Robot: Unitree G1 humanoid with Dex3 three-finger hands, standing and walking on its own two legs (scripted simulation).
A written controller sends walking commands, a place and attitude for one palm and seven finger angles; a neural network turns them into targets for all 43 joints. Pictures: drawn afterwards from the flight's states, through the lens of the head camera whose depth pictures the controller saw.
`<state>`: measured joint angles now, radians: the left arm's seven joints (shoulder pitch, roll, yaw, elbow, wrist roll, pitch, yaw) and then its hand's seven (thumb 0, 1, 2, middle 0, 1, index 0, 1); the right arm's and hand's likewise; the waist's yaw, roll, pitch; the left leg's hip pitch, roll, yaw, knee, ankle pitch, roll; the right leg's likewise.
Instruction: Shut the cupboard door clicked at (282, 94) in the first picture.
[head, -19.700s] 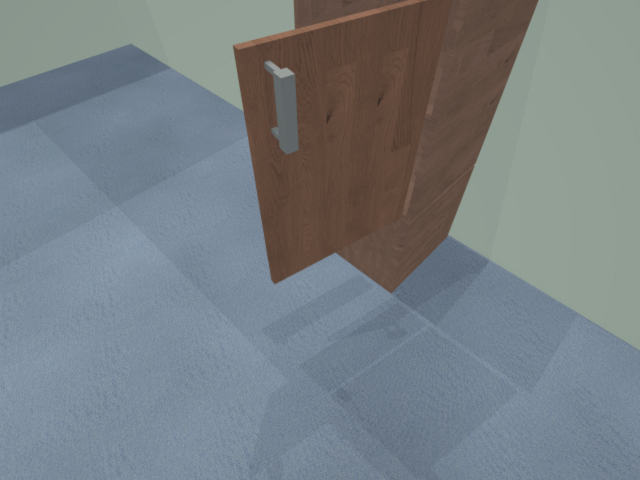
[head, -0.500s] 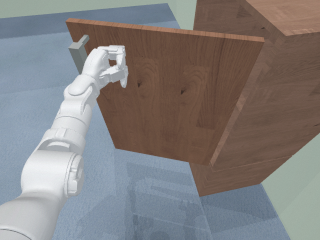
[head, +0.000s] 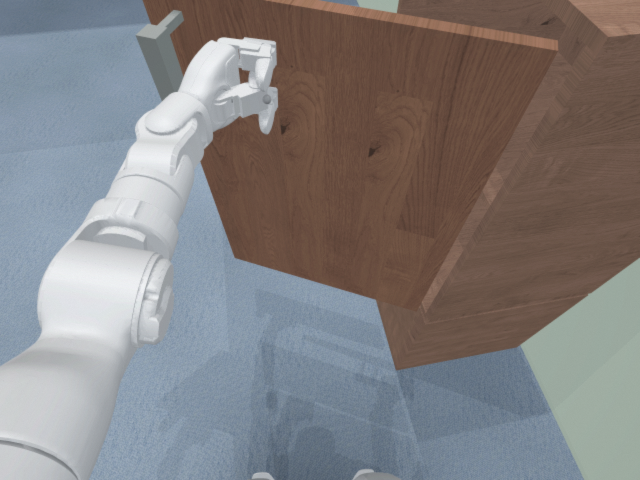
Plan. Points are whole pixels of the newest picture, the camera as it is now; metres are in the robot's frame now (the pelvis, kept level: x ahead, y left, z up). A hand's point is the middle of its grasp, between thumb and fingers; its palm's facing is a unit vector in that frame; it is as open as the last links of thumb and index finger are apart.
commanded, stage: push the door shut along its arc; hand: left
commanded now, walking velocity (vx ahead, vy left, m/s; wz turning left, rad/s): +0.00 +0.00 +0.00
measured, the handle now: (180, 76) +0.56 +0.13 +0.18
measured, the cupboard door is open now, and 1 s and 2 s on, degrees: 61 49 49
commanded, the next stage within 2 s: pull the fist back off the door in 0.14 s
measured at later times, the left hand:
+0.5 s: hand (300, 71) +0.55 -0.02 +0.18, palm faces -0.08 -1.00 +0.01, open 3.1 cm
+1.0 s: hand (288, 138) +0.46 +0.00 +0.16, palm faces -0.14 -0.99 +0.04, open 3.1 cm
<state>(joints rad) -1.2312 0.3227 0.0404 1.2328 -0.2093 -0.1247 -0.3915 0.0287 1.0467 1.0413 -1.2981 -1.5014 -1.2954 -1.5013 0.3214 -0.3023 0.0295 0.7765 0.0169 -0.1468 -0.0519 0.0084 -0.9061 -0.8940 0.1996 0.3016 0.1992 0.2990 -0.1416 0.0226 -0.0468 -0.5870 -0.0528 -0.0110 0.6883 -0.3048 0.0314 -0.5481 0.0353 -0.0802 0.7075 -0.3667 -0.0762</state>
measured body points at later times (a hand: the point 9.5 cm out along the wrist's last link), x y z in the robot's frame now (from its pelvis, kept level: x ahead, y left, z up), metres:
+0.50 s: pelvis +0.02 +0.01 +0.00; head +0.10 -0.02 +0.44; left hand +0.55 +0.03 +0.19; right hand -0.02 -0.24 -0.13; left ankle +0.02 +0.10 -0.71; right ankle -0.01 -0.07 -0.71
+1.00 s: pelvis +0.00 +0.00 +0.01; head +0.03 -0.01 +0.46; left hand +0.46 +0.06 +0.16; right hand +0.08 -0.26 -0.10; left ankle +0.02 +0.10 -0.71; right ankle -0.01 -0.07 -0.71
